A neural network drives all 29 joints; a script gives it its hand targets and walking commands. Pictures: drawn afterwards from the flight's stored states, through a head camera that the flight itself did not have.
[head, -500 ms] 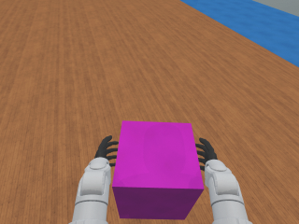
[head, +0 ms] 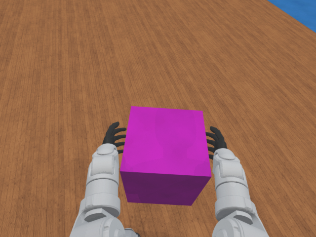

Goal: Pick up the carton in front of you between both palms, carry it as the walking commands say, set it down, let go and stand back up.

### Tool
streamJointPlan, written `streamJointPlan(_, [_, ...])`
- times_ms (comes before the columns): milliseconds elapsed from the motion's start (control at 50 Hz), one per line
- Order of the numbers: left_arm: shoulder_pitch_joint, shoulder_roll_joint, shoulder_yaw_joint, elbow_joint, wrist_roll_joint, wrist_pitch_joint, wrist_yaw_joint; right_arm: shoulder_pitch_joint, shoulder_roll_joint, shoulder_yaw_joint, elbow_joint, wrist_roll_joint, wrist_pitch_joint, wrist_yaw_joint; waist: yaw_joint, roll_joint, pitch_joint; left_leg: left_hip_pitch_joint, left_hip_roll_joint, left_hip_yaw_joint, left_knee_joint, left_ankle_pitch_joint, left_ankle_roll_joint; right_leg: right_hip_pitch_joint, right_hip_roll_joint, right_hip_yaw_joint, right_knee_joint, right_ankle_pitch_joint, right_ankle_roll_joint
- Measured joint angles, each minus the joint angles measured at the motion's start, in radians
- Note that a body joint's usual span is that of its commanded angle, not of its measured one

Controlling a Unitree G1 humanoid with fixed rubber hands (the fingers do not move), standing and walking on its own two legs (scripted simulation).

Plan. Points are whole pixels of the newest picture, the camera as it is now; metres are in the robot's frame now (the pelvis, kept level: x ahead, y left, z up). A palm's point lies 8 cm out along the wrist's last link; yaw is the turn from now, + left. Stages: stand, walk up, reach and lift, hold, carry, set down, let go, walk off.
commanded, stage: set down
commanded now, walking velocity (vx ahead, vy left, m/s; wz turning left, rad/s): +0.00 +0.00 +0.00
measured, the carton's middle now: (163, 159) +0.36 +0.00 -0.08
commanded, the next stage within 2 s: none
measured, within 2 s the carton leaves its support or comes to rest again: rests again in 1.82 s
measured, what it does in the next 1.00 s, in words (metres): lowers itself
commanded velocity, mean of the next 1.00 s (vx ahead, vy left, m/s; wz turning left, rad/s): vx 0.00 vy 0.00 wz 0.00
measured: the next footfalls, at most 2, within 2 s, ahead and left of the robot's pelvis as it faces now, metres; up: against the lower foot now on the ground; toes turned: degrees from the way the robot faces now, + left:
none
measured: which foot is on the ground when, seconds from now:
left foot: down 0.00-1.00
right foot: down 0.00-1.00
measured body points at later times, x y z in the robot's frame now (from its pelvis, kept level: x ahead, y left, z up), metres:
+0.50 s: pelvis -0.03 -0.04 -0.12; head +0.20 +0.01 +0.26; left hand +0.41 +0.16 -0.21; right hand +0.42 -0.14 -0.20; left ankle +0.09 +0.09 -0.72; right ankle +0.00 -0.15 -0.72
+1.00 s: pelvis -0.05 -0.02 -0.25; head +0.26 +0.03 +0.08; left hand +0.45 +0.17 -0.37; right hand +0.47 -0.13 -0.35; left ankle +0.09 +0.09 -0.72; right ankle +0.00 -0.15 -0.72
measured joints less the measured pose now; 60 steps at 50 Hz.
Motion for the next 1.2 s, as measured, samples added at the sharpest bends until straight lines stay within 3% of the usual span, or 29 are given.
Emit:
streamJointPlan(100, [-0.055, 0.040, -0.013, 0.029, -0.012, -0.144, -0.008, -0.059, 0.000, -0.005, 0.004, 0.020, -0.127, -0.025, 0.001, 0.006, 0.032, -0.250, 0.015, -0.035, 0.114, -0.007, -0.014, -0.240, 0.020, -0.033, 0.117, -0.018, 0.015])
streamJointPlan(200, [-0.090, 0.087, -0.061, 0.019, -0.071, -0.262, 0.001, -0.075, -0.019, 0.060, -0.022, 0.132, -0.239, -0.073, 0.004, 0.009, 0.025, -0.538, 0.031, -0.066, 0.234, -0.015, -0.029, -0.522, 0.042, -0.063, 0.244, -0.040, 0.002])
streamJointPlan(300, [-0.102, 0.135, -0.124, -0.018, -0.159, -0.298, 0.012, -0.068, -0.051, 0.162, -0.067, 0.276, -0.278, -0.129, 0.004, 0.002, -0.058, -0.809, 0.047, -0.081, 0.375, -0.047, -0.043, -0.793, 0.062, -0.074, 0.391, -0.079, -0.007])
streamJointPlan(380, [-0.135, 0.154, -0.129, -0.027, -0.189, -0.288, 0.014, -0.099, -0.066, 0.185, -0.078, 0.336, -0.267, -0.152, 0.003, -0.007, -0.127, -0.960, 0.053, -0.082, 0.473, -0.076, -0.050, -0.946, 0.071, -0.074, 0.499, -0.114, -0.011])
streamJointPlan(640, [-0.333, 0.186, -0.026, 0.078, -0.125, -0.220, -0.016, -0.296, -0.066, 0.071, 0.003, 0.266, -0.195, -0.149, 0.011, 0.006, -0.213, -1.266, 0.054, -0.109, 0.704, -0.135, -0.053, -1.234, 0.081, -0.101, 0.726, -0.188, -0.012])
streamJointPlan(980, [-0.509, 0.231, -0.076, 0.064, -0.199, -0.172, 0.061, -0.501, -0.198, 0.117, 0.044, 0.343, -0.156, -0.145, 0.010, 0.014, -0.181, -1.657, 0.051, -0.096, 1.010, -0.185, -0.026, -1.606, 0.085, -0.089, 1.042, -0.268, 0.025])
streamJointPlan(1200, [-0.668, 0.284, -0.055, 0.124, -0.202, -0.156, 0.068, -0.679, -0.259, 0.114, 0.118, 0.335, -0.134, -0.150, 0.023, 0.010, -0.074, -1.799, 0.053, -0.100, 1.151, -0.185, -0.027, -1.746, 0.092, -0.094, 1.204, -0.292, 0.026])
